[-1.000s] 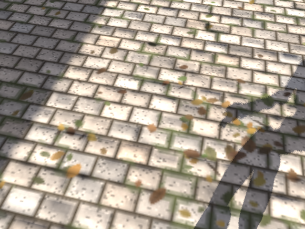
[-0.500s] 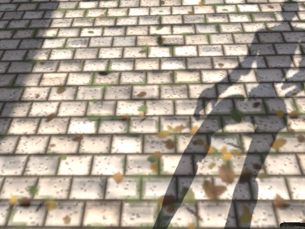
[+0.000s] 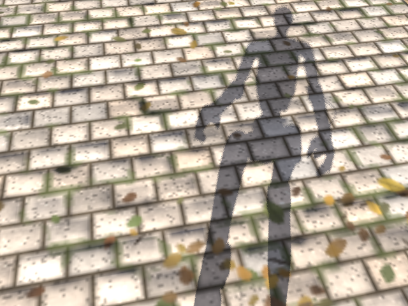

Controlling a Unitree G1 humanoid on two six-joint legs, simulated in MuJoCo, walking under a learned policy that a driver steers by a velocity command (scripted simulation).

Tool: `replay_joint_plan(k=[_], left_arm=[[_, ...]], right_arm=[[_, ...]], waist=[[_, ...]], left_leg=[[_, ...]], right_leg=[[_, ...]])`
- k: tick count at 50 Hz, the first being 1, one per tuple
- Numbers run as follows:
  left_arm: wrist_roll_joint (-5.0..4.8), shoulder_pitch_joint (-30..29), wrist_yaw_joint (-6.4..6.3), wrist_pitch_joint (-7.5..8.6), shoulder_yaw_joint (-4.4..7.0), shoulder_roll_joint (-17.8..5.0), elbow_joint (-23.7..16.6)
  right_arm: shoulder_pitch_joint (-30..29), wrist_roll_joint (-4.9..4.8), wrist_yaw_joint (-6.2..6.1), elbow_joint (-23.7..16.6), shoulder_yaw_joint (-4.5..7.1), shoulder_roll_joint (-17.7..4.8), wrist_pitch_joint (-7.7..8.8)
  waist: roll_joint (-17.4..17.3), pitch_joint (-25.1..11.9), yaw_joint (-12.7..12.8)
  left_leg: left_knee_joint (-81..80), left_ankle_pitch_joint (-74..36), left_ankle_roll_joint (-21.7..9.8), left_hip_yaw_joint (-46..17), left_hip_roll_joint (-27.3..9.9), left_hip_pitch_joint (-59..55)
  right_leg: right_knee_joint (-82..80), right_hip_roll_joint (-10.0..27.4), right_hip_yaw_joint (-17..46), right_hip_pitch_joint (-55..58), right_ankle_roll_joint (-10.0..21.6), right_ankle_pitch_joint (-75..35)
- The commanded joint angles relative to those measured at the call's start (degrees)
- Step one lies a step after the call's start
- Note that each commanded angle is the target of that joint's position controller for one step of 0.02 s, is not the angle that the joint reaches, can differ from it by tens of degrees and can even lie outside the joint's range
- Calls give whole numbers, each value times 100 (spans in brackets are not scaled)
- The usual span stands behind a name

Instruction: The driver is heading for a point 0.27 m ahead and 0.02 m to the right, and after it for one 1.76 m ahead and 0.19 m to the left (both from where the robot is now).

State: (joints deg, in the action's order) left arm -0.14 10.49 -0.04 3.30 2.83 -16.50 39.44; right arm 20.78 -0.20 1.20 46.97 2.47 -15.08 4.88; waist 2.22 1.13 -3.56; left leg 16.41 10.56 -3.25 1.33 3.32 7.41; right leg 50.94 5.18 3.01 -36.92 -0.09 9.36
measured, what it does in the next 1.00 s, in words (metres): walks ahead: right foot, then left foot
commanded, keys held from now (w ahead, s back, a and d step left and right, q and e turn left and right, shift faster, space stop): w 1.00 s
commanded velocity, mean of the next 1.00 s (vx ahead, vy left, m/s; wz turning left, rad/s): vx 0.50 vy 0.00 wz -0.02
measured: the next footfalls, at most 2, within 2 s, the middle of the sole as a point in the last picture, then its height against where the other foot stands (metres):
right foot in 0.24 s outside the picture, level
left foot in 0.74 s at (169, 274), level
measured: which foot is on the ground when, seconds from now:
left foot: down 0.00-0.24, up 0.26-0.72, down 0.74-1.00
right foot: up 0.00-0.22, down 0.24-0.74, up 0.76-1.00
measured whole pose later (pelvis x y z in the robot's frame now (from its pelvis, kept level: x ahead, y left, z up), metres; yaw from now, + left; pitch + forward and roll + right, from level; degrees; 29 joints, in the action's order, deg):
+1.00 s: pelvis +0.56 +0.01 +0.00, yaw +0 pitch +1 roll +1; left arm -0.3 10.6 -0.1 3.5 3.1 -17.4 46.5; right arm 18.5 0.2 1.5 47.2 2.5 -15.4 4.6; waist 2.2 1.0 -2.4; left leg 17.1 9.1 -4.0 2.9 3.3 9.4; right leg 55.9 6.5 2.3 -35.8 -0.1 11.3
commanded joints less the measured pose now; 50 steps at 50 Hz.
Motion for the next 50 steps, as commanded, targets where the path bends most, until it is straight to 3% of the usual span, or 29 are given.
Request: replay_joint_plan(k=[1, 5, 8, 10, 11, 12, 13, 14, 15, 16, 17, 18, 20, 22, 27, 32, 35, 36, 37, 38, 39, 40, 41, 42, 43, 44, 45, 47, 50], left_arm=[[-4, -488, 52, 127, -5, -146, -434], [-83, -1145, 169, 184, -13, -172, -598], [-93, -1306, 256, 221, 26, -295, -698], [-56, -710, 250, 235, 140, -521, -547], [-26, 100, 204, 227, 276, -779, -295], [43, 1180, 135, 201, 398, -1192, -96], [29, 1437, 141, 166, 483, -1647, 31], [-58, 1503, 137, 144, 345, -1060, 28], [-61, 1113, 118, 147, 260, -872, 10], [-27, 757, 113, 146, 216, -762, -21], [11, 477, 131, 148, 174, -625, -33], [67, 318, 139, 170, 136, -518, -43], [29, 221, 152, 234, 151, -523, 26], [3, 250, 128, 284, 194, -667, 148], [-36, 587, 44, 240, 231, -859, 426], [-111, 1095, 23, 125, 267, -1004, 784], [-111, 1072, -18, 20, 300, -1091, 892], [-111, 963, -31, -15, 294, -1100, 891], [-62, 982, -46, -32, 226, -936, 870], [38, 1332, -39, 29, 72, -499, 703], [24, 1746, -4, 142, -52, -127, 760], [-117, 1266, 46, 223, 96, -735, 731], [-210, 767, 66, 268, 140, -885, 562], [-152, 488, 39, 278, 132, -834, 512], [-83, 439, 23, 246, 152, -768, 513], [-68, 571, 20, 193, 149, -669, 551], [-66, 677, 12, 136, 131, -551, 600], [-33, 596, -17, 46, 106, -419, 586], [21, 22, -15, 47, 79, -352, 415]], right_arm=[[-244, -62, -58, -357, 229, -1011, 61], [208, -108, -72, -131, 236, -1088, -32], [307, -126, -106, -19, 269, -1173, -139], [153, -140, -143, -21, 293, -1274, -196], [131, -123, -159, -43, 249, -1179, -212], [87, 19, -177, -218, 122, -903, -190], [806, 25, -133, -349, -94, -210, -65], [465, -94, -99, -264, 30, -786, 43], [-104, -211, -66, -452, 115, -1053, 115], [-411, -176, -76, -511, 103, -1000, 139], [-544, -78, -82, -530, 122, -955, 126], [-446, -50, -73, -512, 135, -895, 73], [-267, -47, -68, -457, 94, -663, -46], [-518, -1, -90, -550, 65, -571, -119], [-1531, -6, -25, -783, -18, -409, -56], [-2236, -69, 97, -1059, -1, -525, 8], [-1992, -51, 142, -1050, 61, -682, 37], [-1493, -31, 125, -915, 141, -808, 42], [-626, -16, 74, -665, 282, -1086, 34], [167, 81, 26, -568, 404, -1590, 13], [462, 12, 53, -448, 419, -1643, -31], [372, -47, 50, -469, 279, -1179, -38], [-58, -49, 36, -527, 231, -1058, -37], [-405, 6, 35, -578, 204, -965, -33], [-637, 62, 49, -604, 164, -813, -14], [-756, 103, 56, -608, 140, -724, 14], [-791, 81, 64, -587, 142, -694, 44], [-742, 35, 50, -492, 169, -775, 103], [-517, 25, -24, -329, 216, -912, 85]], waist=[[-627, 35, 29], [-630, 186, -198], [-699, 220, -97], [-763, -149, 333], [-674, -690, 723], [-156, -1574, 1140], [1388, -2275, 755], [957, -2184, 1031], [693, -1287, 995], [277, -858, 839], [131, -511, 671], [231, -419, 468], [253, -351, 271], [162, -144, 242], [38, 126, 570], [58, 260, 779], [188, 76, 546], [191, -218, 237], [65, -821, -131], [-776, -1745, -218], [-1938, -2309, -129], [-1342, -1844, -290], [-1039, -1053, -196], [-668, -623, -57], [-614, -357, 124], [-740, -344, 293], [-765, -344, 373], [-710, -216, 438], [-549, -21, 318]], left_leg=[[-819, -1299, -843, -812, -1342, 28], [-696, -1267, -774, -759, -1506, -304], [-384, -1716, -660, -850, -1761, -857], [364, -3128, -499, -666, -1673, -957], [1322, -3592, -348, -431, -1403, -659], [3010, -2263, -133, -212, -1113, 483], [4985, 1692, 228, -146, -80, 2780], [5641, 2272, 205, -798, -282, 3496], [5707, 1798, 153, -703, -558, 3848], [5463, 1290, 163, -558, -803, 3701], [5126, 986, 220, -515, -940, 3508], [4945, 777, 258, -558, -1067, 3158], [4646, 644, 361, -503, -1118, 2820], [4183, 288, 477, -452, -1153, 2931], [2319, -1362, 476, -275, -973, 2731], [1514, -1312, 268, -287, -799, 2793], [1270, -680, 30, -142, -625, 2311], [1114, -652, -95, 46, -444, 1557], [1196, -795, -279, 16, -487, 237], [1380, -771, -879, -1668, -1776, -1882], [503, 427, -1464, -3953, -2552, -2979], [193, 1247, -1264, -3934, -2423, -2698], [46, 1094, -1080, -3195, -2273, -1919], [-102, 583, -1017, -2657, -2071, -1155], [-277, 26, -981, -2237, -1880, -554], [-431, -306, -966, -1982, -1755, -195], [-581, -496, -1000, -1780, -1683, -15], [-787, -895, -1071, -1412, -1642, 199], [-944, -1218, -1027, -1008, -1561, 104]], right_leg=[[-1050, -1, -96, 78, -66, -977], [-1825, -188, -208, 306, -18, -1342], [-2176, -275, -207, 357, 187, -797], [-2441, -498, -410, 1333, 404, -567], [-2499, -543, -462, 2552, 588, -686], [-2200, 453, 607, 4335, 985, -944], [-2670, 1718, 3243, 6156, 1928, 127], [-3133, 1660, 3741, 6046, 1889, 956], [-3267, 1442, 2892, 5333, 1643, 773], [-3388, 1195, 2283, 4572, 1510, 250], [-3569, 1004, 1880, 3910, 1462, -261], [-3743, 866, 1606, 3451, 1431, -598], [-4042, 785, 1264, 2948, 1508, -905], [-4259, 752, 927, 2675, 1555, -1135], [-4381, 450, 216, 2655, 1265, -1133], [-4045, 808, 315, 3496, 1130, -1072], [-3495, 921, 332, 3944, 953, -2019], [-2895, 750, 163, 3897, 836, -2898], [-1820, 440, -77, 3476, 665, -3088], [199, -106, -392, 1758, 338, -1505], [1633, -902, -33, 153, 119, 2297], [2218, -582, 452, -488, 192, 2362], [2172, -292, 253, -752, 253, 1827], [1917, -55, 116, -604, 245, 1330], [1608, 119, 115, -334, 220, 1000], [1448, 223, 151, 20, 189, 789], [1307, 249, 132, 198, 143, 698], [962, 286, 74, 136, 35, 442], [-3, 303, 48, -190, -95, -443]])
